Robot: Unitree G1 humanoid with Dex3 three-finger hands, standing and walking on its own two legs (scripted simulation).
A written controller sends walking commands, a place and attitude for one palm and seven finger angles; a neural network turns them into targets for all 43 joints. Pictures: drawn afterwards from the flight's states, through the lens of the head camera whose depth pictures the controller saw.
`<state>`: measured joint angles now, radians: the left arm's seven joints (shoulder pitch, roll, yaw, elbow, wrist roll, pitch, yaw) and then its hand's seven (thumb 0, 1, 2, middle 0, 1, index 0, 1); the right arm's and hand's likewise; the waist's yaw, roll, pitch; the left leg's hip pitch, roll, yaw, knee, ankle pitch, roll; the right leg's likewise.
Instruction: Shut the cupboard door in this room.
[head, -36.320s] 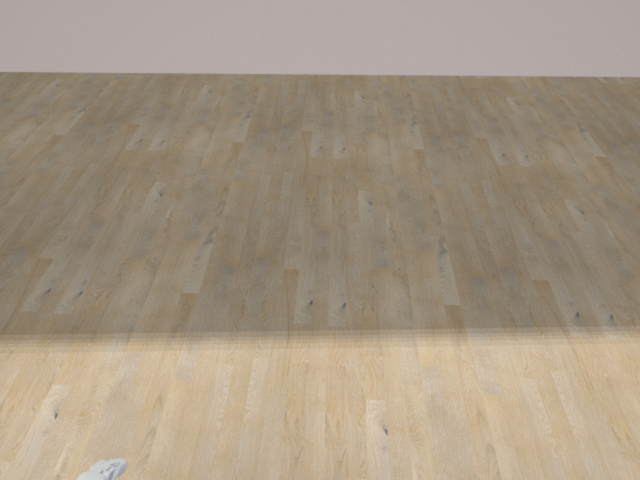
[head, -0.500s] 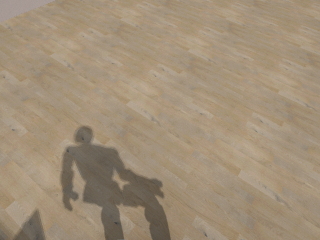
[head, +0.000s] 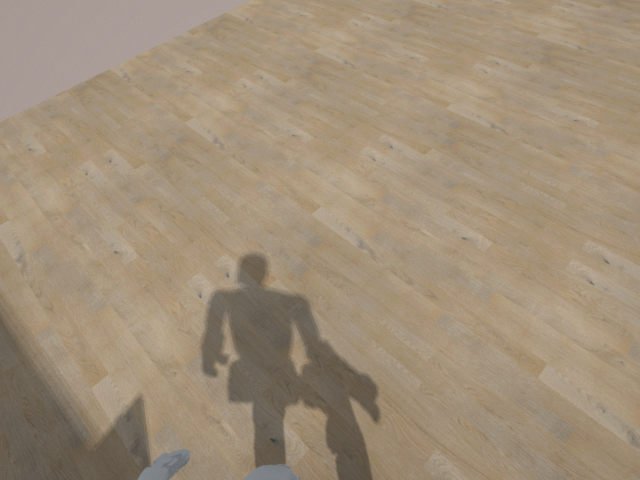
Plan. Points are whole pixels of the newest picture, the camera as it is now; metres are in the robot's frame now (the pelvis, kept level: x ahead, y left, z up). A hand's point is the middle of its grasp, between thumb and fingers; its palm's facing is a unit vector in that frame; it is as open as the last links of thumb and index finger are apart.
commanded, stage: turn or walk to find it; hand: left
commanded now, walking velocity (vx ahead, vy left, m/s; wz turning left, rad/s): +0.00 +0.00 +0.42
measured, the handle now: out of the picture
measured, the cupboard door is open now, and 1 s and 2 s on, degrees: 100 100 100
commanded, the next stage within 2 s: none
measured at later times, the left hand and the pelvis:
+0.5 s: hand out of the picture -0.05 +0.25 -0.18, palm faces +0.28 -0.93 -0.25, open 7.4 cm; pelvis -0.01 +0.03 +0.00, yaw +13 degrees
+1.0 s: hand out of the picture -0.01 +0.19 -0.15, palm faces +0.42 -0.87 -0.26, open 7.4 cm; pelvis -0.01 -0.02 +0.00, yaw +26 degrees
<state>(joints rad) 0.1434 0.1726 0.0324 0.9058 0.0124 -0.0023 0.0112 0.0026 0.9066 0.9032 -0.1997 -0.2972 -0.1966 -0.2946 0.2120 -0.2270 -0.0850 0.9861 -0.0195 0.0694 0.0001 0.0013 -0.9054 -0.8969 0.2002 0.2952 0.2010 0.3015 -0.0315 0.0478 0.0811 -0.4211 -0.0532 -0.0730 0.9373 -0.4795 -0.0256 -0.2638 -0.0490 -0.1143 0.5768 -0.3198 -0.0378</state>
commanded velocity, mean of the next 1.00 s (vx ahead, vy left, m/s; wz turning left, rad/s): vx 0.00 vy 0.00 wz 0.42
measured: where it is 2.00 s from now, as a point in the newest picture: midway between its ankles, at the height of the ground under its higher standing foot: outside the picture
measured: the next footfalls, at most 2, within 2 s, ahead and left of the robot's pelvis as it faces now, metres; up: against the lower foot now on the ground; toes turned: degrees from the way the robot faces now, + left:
left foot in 0.40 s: -0.01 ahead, +0.14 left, +0.00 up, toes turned +15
right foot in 0.82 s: +0.07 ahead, -0.09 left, +0.00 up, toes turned +16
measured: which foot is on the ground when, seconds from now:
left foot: up 0.00-0.38, down 0.40-0.82, up 0.84-1.00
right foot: down 0.00-0.40, up 0.42-0.80, down 0.82-1.00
